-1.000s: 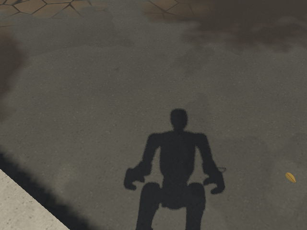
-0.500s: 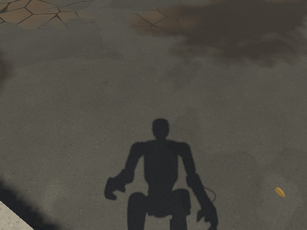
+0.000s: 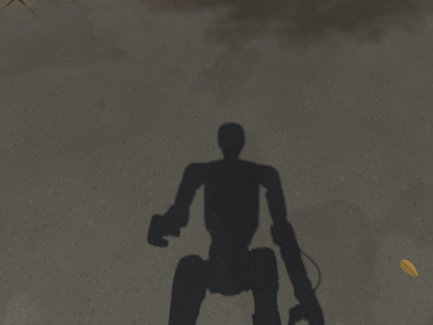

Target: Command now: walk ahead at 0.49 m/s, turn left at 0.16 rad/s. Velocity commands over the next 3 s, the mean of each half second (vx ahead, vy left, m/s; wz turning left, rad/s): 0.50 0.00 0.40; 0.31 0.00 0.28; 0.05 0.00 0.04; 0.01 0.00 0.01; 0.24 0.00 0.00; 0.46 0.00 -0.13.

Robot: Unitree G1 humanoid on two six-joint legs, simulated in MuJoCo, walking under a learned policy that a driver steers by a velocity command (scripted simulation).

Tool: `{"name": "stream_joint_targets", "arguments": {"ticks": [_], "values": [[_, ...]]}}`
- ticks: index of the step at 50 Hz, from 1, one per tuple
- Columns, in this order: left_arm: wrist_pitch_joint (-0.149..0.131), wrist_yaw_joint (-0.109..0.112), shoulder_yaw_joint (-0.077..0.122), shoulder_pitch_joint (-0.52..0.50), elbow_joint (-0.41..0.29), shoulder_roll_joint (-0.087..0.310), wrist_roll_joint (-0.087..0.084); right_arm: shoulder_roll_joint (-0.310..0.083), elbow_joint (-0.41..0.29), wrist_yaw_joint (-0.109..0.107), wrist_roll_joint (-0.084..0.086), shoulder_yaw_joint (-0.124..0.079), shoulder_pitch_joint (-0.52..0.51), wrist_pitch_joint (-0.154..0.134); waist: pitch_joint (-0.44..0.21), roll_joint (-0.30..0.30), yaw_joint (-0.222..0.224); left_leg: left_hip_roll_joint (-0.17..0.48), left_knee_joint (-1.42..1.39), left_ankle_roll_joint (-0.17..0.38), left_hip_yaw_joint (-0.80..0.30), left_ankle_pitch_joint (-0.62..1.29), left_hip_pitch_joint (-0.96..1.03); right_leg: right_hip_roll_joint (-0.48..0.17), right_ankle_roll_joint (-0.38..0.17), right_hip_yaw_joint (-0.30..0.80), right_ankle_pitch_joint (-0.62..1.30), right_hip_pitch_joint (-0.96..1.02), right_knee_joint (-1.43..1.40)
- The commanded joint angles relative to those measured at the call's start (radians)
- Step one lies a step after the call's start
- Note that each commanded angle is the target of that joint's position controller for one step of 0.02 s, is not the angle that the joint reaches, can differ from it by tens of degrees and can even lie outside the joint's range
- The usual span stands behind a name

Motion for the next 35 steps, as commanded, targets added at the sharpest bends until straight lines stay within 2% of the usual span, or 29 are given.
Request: {"name": "stream_joint_targets", "arguments": {"ticks": [1,2,3,4,5,6,7,8,9,10,11,12,13,15,17,18,19,20,21,22,23,24,25,26,27,28,30,32,35], "values": [[0.010,-0.007,0.070,0.569,0.124,0.233,0.008,-0.037,-0.014,0.012,0.065,-0.009,0.217,-0.059,-0.476,-0.418,0.250,-0.060,0.860,0.012,-0.149,0.013,-0.804,-0.275,-0.200,0.341,0.708,0.984,0.273],[0.033,-0.005,0.096,0.579,0.172,0.296,-0.006,-0.045,-0.110,0.004,0.106,-0.012,0.077,-0.072,-0.496,-0.328,0.248,-0.040,0.897,-0.001,-0.076,0.153,-0.940,-0.404,-0.313,0.606,0.020,0.929,-0.007],[0.039,0.014,0.072,0.462,0.160,0.211,0.006,-0.063,-0.150,-0.017,0.106,-0.016,-0.102,-0.063,-0.301,-0.078,0.240,0.025,0.840,-0.007,0.019,0.282,-1.008,-0.365,-0.286,0.574,-0.175,0.729,-0.145],[0.033,0.027,0.042,0.348,0.139,0.143,0.025,-0.076,-0.187,-0.032,0.081,-0.019,-0.193,-0.040,-0.190,-0.014,0.216,0.052,0.856,-0.002,0.056,0.356,-0.993,-0.359,-0.288,0.492,-0.125,0.541,-0.158],[0.013,0.032,0.023,0.249,0.123,0.101,0.039,-0.052,-0.196,-0.036,0.052,-0.019,-0.191,-0.012,-0.152,0.038,0.164,0.096,0.772,0.009,0.017,0.391,-0.870,-0.361,-0.281,0.424,-0.012,0.344,-0.138],[0.000,0.028,0.009,0.183,0.121,0.060,0.046,-0.021,-0.200,-0.033,0.031,-0.017,-0.189,0.015,-0.089,0.035,0.127,0.112,0.732,0.039,-0.032,0.382,-0.810,-0.338,-0.253,0.332,0.050,0.196,-0.126],[-0.009,0.029,-0.009,0.142,0.134,-0.004,0.045,0.005,-0.215,-0.025,0.040,-0.020,-0.209,0.032,-0.010,0.000,0.095,0.143,0.608,0.078,-0.094,0.446,-0.818,-0.286,-0.183,0.236,-0.028,0.111,-0.149],[-0.017,0.033,-0.016,0.080,0.122,-0.014,0.041,-0.030,-0.244,-0.021,0.044,-0.034,-0.237,0.032,0.065,-0.035,0.070,0.135,0.288,0.091,-0.104,0.583,-0.759,-0.181,-0.116,0.091,-0.076,0.023,-0.228],[-0.017,0.047,-0.008,0.072,0.119,0.020,0.055,-0.050,-0.260,-0.020,0.021,-0.043,-0.266,0.027,0.098,-0.069,0.077,0.097,0.051,0.074,-0.035,0.702,-0.636,-0.099,-0.107,-0.054,-0.057,-0.072,-0.289],[-0.023,0.065,-0.005,0.086,0.119,0.041,0.067,-0.050,-0.262,-0.012,-0.003,-0.049,-0.282,0.016,0.091,-0.069,0.080,0.079,-0.117,0.063,-0.004,0.840,-0.533,-0.056,-0.111,-0.117,0.008,-0.098,-0.280],[-0.024,0.079,0.002,0.113,0.124,0.073,0.068,-0.036,-0.263,0.005,-0.006,-0.046,-0.295,0.009,0.057,-0.055,0.080,0.070,-0.242,0.058,0.020,0.917,-0.457,-0.059,-0.123,-0.134,0.042,-0.073,-0.287],[-0.028,0.089,0.014,0.144,0.129,0.110,0.056,-0.024,-0.269,0.023,-0.002,-0.042,-0.316,0.009,0.040,-0.030,0.091,0.069,-0.317,0.058,0.029,0.934,-0.439,-0.095,-0.144,-0.123,0.075,-0.006,-0.316],[-0.028,0.095,0.029,0.162,0.134,0.145,0.034,-0.019,-0.287,0.037,0.000,-0.037,-0.352,0.012,0.049,-0.002,0.100,0.077,-0.378,0.068,0.016,0.926,-0.463,-0.138,-0.155,-0.109,0.106,0.076,-0.335],[-0.009,0.098,0.043,0.214,0.151,0.147,0.005,-0.019,-0.316,0.055,0.001,-0.032,-0.437,0.015,0.081,0.045,0.137,0.079,-0.470,0.103,0.024,0.869,-0.580,-0.182,-0.153,-0.112,0.155,0.280,-0.305],[0.016,0.092,0.053,0.274,0.159,0.134,0.003,-0.034,-0.354,0.068,0.000,-0.035,-0.527,0.014,0.094,0.077,0.173,0.068,-0.519,0.130,0.057,0.798,-0.651,-0.197,-0.135,-0.137,0.190,0.425,-0.253],[0.028,0.089,0.058,0.281,0.153,0.139,0.009,-0.043,-0.369,0.074,0.001,-0.039,-0.552,0.014,0.090,0.072,0.179,0.049,-0.537,0.142,0.088,0.749,-0.633,-0.190,-0.124,-0.161,0.267,0.455,-0.214],[0.036,0.084,0.065,0.278,0.141,0.154,0.015,-0.059,-0.379,0.079,0.003,-0.046,-0.556,0.015,0.072,0.049,0.173,0.018,-0.539,0.156,0.130,0.688,-0.577,-0.180,-0.115,-0.184,0.404,0.466,-0.157],[0.043,0.081,0.071,0.265,0.129,0.173,0.021,-0.087,-0.381,0.083,0.005,-0.060,-0.520,0.017,0.036,0.019,0.146,-0.026,-0.534,0.172,0.170,0.632,-0.482,-0.166,-0.105,-0.210,0.582,0.463,-0.056],[0.051,0.080,0.071,0.244,0.114,0.178,0.022,-0.130,-0.353,0.085,0.010,-0.082,-0.399,0.017,-0.031,0.009,0.076,-0.082,-0.566,0.196,0.201,0.643,-0.303,-0.136,-0.088,-0.245,0.720,0.424,0.126],[0.048,0.080,0.066,0.226,0.090,0.171,0.025,-0.218,-0.306,0.070,0.010,-0.124,-0.211,0.022,-0.135,0.035,-0.008,-0.067,-0.589,0.248,0.099,0.696,0.015,-0.089,-0.047,-0.253,0.629,0.234,0.396],[0.021,0.064,0.025,0.265,0.024,0.058,0.047,-0.354,-0.290,0.056,0.015,-0.156,-0.116,0.022,-0.248,0.276,0.025,0.201,-0.702,0.427,-0.449,0.555,0.393,0.097,0.028,-0.234,-0.094,-0.215,0.853],[-0.031,0.043,0.022,0.215,0.010,0.076,0.024,-0.320,-0.304,0.054,0.010,-0.134,-0.088,0.017,-0.386,0.262,0.022,0.311,-0.891,0.483,-0.801,0.498,0.515,0.180,0.017,0.019,-0.544,-0.373,1.002],[-0.057,0.031,0.042,0.114,-0.018,0.131,-0.015,-0.258,-0.302,0.049,-0.004,-0.116,-0.122,0.013,-0.269,0.205,0.009,0.284,-0.905,0.418,-0.669,0.532,0.461,0.124,-0.010,0.064,-0.480,-0.489,1.013],[-0.067,0.032,0.038,0.086,-0.028,0.125,-0.007,-0.220,-0.316,0.046,0.003,-0.104,-0.202,0.007,-0.182,0.110,0.052,0.246,-0.901,0.373,-0.524,0.627,0.306,0.072,-0.028,0.062,-0.385,-0.459,0.918],[-0.065,0.042,0.043,0.076,-0.028,0.116,0.014,-0.194,-0.332,0.044,0.006,-0.096,-0.285,0.005,-0.124,0.032,0.101,0.207,-0.915,0.340,-0.423,0.728,0.143,0.036,-0.023,0.055,-0.331,-0.381,0.816],[-0.052,0.051,0.054,0.088,-0.028,0.124,0.023,-0.167,-0.352,0.039,0.001,-0.086,-0.340,0.002,-0.097,0.042,0.142,0.170,-0.938,0.320,-0.344,0.800,0.033,0.008,-0.012,0.054,-0.301,-0.301,0.747],[-0.023,0.052,0.058,0.122,-0.027,0.107,0.027,-0.158,-0.361,0.030,-0.005,-0.080,-0.363,-0.003,-0.086,0.058,0.175,0.147,-0.968,0.320,-0.277,0.882,-0.076,-0.004,0.016,0.036,-0.277,-0.222,0.667],[-0.007,0.059,0.051,0.081,-0.042,0.079,0.040,-0.182,-0.350,0.018,-0.006,-0.084,-0.334,-0.009,-0.051,0.062,0.171,0.128,-0.986,0.316,-0.197,1.007,-0.140,0.009,0.046,0.008,-0.200,-0.214,0.547],[-0.006,0.061,0.033,-0.020,-0.073,0.041,0.047,-0.192,-0.324,0.004,-0.005,-0.086,-0.288,-0.001,-0.028,0.095,0.135,0.061,-0.943,0.256,-0.071,1.184,-0.180,0.062,0.055,-0.024,-0.001,-0.141,0.274]]}}
Next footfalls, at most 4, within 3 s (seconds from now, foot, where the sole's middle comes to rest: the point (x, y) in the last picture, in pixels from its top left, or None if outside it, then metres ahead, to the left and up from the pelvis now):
0.44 left None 0.39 0.12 -0.78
0.88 right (198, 253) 0.70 0.02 -0.78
1.20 left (140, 311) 0.54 0.22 -0.78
2.78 left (91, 204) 0.96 0.38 -0.78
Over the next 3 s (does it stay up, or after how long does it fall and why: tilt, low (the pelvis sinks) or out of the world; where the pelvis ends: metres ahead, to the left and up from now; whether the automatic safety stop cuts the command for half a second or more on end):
stays up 0.92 0.28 0.00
